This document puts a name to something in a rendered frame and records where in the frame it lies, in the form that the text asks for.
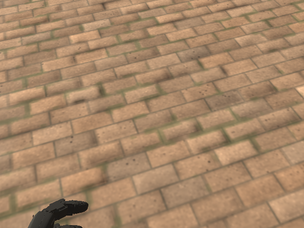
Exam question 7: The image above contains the left robot hand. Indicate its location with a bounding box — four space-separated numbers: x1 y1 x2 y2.
28 199 88 228

